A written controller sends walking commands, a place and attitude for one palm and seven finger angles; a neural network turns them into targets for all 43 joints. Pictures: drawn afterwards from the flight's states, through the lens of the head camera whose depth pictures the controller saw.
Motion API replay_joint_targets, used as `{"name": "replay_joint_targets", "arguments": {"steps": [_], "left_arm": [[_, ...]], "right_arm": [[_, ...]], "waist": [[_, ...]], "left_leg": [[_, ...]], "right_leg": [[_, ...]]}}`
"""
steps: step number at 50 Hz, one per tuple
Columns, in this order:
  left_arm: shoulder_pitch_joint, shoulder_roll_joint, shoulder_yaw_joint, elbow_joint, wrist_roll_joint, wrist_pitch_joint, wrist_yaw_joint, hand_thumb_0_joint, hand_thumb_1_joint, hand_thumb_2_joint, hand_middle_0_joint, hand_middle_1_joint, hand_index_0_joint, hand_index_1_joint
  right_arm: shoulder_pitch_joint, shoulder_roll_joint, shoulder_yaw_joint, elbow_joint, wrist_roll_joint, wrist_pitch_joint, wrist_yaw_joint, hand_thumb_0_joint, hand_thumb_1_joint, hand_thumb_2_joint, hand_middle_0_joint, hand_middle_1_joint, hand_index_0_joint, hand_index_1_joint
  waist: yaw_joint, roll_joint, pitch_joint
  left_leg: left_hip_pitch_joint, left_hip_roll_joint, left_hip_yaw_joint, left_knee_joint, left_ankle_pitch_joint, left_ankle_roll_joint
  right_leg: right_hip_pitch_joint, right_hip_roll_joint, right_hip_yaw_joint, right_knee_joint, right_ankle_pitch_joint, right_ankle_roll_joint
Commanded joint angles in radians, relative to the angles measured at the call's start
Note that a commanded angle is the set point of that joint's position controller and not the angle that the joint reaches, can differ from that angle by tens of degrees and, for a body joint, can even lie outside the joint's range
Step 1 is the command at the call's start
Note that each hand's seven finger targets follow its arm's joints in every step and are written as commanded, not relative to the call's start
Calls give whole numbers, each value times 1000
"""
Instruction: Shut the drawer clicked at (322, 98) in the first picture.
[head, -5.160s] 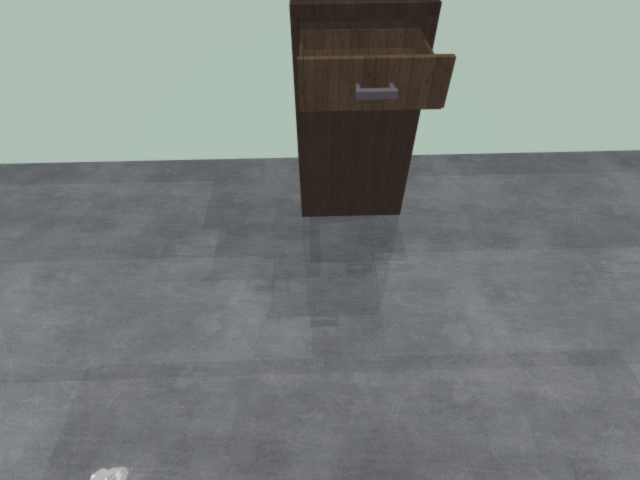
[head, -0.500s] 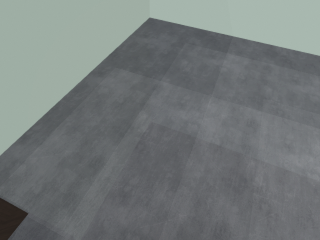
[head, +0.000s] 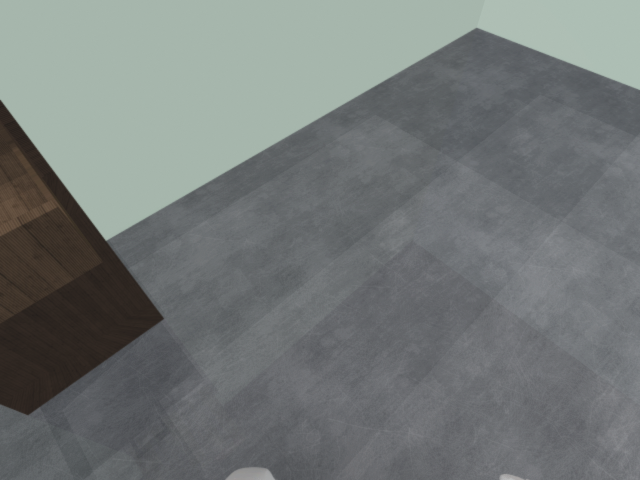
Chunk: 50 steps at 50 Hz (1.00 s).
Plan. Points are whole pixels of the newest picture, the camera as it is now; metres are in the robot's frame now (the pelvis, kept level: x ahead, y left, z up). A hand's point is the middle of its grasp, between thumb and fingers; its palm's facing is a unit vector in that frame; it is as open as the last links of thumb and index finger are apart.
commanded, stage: turn to face it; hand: left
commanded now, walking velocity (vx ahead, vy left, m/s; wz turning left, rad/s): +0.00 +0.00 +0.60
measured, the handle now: out of the picture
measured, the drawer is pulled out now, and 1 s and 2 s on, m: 0.29 0.29 0.29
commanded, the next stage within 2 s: take the last steps up to it in 1.28 s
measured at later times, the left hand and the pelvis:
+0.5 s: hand out of the picture +0.05 +0.22 -0.14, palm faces +0.31 -0.90 -0.30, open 7.4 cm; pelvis -0.01 -0.01 -0.01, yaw +17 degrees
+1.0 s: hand out of the picture -0.13 +0.25 -0.18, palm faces +0.58 -0.77 -0.26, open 7.4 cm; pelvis -0.04 +0.04 +0.00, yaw +33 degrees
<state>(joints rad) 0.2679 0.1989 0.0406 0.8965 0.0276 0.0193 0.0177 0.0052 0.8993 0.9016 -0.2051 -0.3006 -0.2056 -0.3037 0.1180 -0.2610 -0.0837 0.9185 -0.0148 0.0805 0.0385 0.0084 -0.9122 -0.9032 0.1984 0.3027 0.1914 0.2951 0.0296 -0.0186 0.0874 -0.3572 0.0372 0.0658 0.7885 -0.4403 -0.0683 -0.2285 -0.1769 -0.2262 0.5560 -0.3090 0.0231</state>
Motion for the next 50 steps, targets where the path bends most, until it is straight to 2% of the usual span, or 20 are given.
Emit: {"name": "replay_joint_targets", "arguments": {"steps": [1,2,3,4,9,16,19,20,21,22,24,28,36,39,40,42,43,44,47,50], "left_arm": [[37,236,75,-38,-9,-6,5,0,900,900,-200,-300,-200,-300],[44,193,70,-60,-13,-2,0,0,900,900,-200,-300,-200,-300],[-15,129,50,-115,-13,-3,-6,0,900,900,-200,-300,-200,-300],[-87,152,48,-130,-4,8,1,0,900,900,-200,-300,-200,-300],[-58,140,57,-68,-14,10,-10,0,900,900,-200,-300,-200,-300],[-78,124,50,-98,-20,7,-1,0,900,900,-200,-300,-200,-300],[-14,129,50,-91,-24,-8,3,0,900,900,-200,-300,-200,-300],[26,147,55,-83,-23,-17,7,0,900,900,-200,-300,-200,-300],[56,216,68,-84,-9,-30,14,0,900,900,-200,-300,-200,-300],[50,307,83,-97,2,-31,18,0,900,900,-200,-300,-200,-300],[-23,252,72,-114,-9,-25,19,0,900,900,-200,-300,-200,-300],[-118,177,46,-134,-2,-28,19,0,900,900,-200,-300,-200,-300],[4,242,67,-75,5,-15,15,0,900,900,-200,-300,-200,-300],[10,242,73,-58,-1,-6,11,0,900,900,-200,-300,-200,-300],[6,232,72,-57,-10,-1,7,0,900,900,-200,-300,-200,-300],[-49,117,42,-128,-12,7,-3,0,900,900,-200,-300,-200,-300],[-120,140,39,-132,-4,17,7,0,900,900,-200,-300,-200,-300],[-143,124,45,-114,-10,17,8,0,900,900,-200,-300,-200,-300],[-70,133,49,-49,-11,13,-7,0,900,900,-200,-300,-200,-300],[-49,129,42,-30,-14,18,-2,0,900,900,-200,-300,-200,-300]], "right_arm": [[34,-88,-14,-92,2,-57,-10,0,-900,-900,200,300,200,300],[86,-184,-36,-88,-4,-66,-14,0,-900,-900,200,300,200,300],[165,-282,-62,-76,-1,-66,-22,0,-900,-900,200,300,200,300],[219,-271,-61,-44,0,-65,-30,0,-900,-900,200,300,200,300],[17,-175,-28,-91,-6,-71,-46,0,-900,-900,200,300,200,300],[36,-185,-40,-92,-10,-58,-42,0,-900,-900,200,300,200,300],[12,-181,-45,-101,-7,-53,-41,0,-900,-900,200,300,200,300],[7,-164,-42,-106,0,-53,-38,0,-900,-900,200,300,200,300],[32,-102,-35,-116,10,-54,-32,0,-900,-900,200,300,200,300],[39,-53,-24,-144,8,-54,-27,0,-900,-900,200,300,200,300],[19,-102,-41,-117,-5,-36,-23,0,-900,-900,200,300,200,300],[71,-68,-30,-65,-7,-23,0,0,-900,-900,200,300,200,300],[-27,-37,-5,-92,4,-38,0,0,-900,-900,200,300,200,300],[39,-47,-3,-80,3,-51,-8,0,-900,-900,200,300,200,300],[85,-74,-11,-68,2,-57,-9,0,-900,-900,200,300,200,300],[212,-268,-53,-58,-2,-67,-19,0,-900,-900,200,300,200,300],[260,-254,-50,-24,-5,-67,-31,0,-900,-900,200,300,200,300],[217,-231,-44,-27,-7,-67,-45,0,-900,-900,200,300,200,300],[68,-146,-12,-64,-5,-76,-52,0,-900,-900,200,300,200,300],[85,-142,-10,-56,-2,-77,-55,0,-900,-900,200,300,200,300]], "waist": [[-28,-150,-173],[-56,75,-232],[-110,330,-225],[-133,214,-222],[-39,185,-104],[-47,187,-115],[-12,176,-138],[12,129,-147],[24,-68,-160],[25,-307,-145],[-2,-219,-96],[-49,-159,-49],[25,-202,-108],[-3,-188,-154],[-33,-124,-172],[-109,359,-195],[-138,271,-190],[-116,271,-150],[-40,178,-100],[-43,147,-125]], "left_leg": [[191,-16,50,-372,247,33],[399,151,-162,-419,465,102],[478,394,-435,-401,895,248],[433,401,-414,-378,891,302],[192,197,-249,-415,659,216],[155,175,-365,-405,558,232],[97,145,-397,-332,578,208],[16,110,-382,-279,490,172],[-135,12,-288,-118,256,100],[-274,-119,-110,129,-146,22],[-225,-37,-161,390,-99,37],[-182,2,-74,412,58,3],[-87,-4,30,25,-25,4],[52,-25,61,-209,96,20],[180,-16,43,-336,226,34],[402,381,-440,-433,775,224],[338,383,-441,-431,738,275],[297,335,-409,-430,684,273],[210,210,-255,-439,666,220],[263,199,-248,-437,699,234]], "right_leg": [[75,-162,65,63,459,-41],[-133,-86,31,264,213,22],[-396,25,51,458,-359,84],[-414,27,157,568,-341,71],[-309,60,201,542,-121,76],[-176,129,198,260,-121,65],[-18,159,186,43,-15,55],[100,138,195,-101,85,52],[241,-36,358,-252,85,10],[246,-303,605,-299,217,-111],[42,-264,516,-301,112,-158],[-5,-145,245,-266,154,-119],[135,-203,163,-175,365,-148],[129,-185,93,-45,434,-89],[45,-167,64,46,371,-44],[-377,29,54,432,-370,79],[-379,34,164,546,-356,62],[-407,37,200,602,-286,58],[-333,48,205,599,-106,60],[-297,71,200,510,-98,69]]}}
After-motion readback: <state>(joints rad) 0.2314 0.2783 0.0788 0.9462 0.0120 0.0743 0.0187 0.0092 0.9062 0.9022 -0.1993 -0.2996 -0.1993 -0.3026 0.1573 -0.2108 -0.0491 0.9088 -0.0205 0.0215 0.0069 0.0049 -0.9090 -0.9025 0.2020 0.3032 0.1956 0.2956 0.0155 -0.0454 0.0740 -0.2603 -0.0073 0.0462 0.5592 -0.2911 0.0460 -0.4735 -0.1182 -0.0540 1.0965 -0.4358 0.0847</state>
